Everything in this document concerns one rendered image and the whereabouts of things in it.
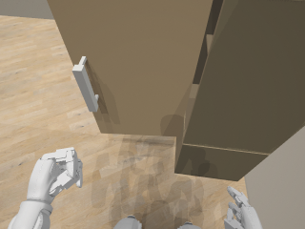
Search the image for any handle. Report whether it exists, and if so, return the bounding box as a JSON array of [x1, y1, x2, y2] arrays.
[[72, 56, 99, 113]]

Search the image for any robot right hand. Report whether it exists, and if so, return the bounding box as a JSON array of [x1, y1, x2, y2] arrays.
[[224, 186, 263, 229]]

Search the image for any cupboard door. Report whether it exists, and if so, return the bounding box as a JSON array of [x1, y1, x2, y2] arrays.
[[47, 0, 213, 137]]

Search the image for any robot left hand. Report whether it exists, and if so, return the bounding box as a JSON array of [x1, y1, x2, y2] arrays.
[[27, 147, 83, 204]]

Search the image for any left robot forearm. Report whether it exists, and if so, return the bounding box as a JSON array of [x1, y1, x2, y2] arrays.
[[8, 199, 53, 229]]

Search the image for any robot left thigh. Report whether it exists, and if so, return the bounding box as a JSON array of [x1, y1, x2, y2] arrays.
[[113, 218, 142, 229]]

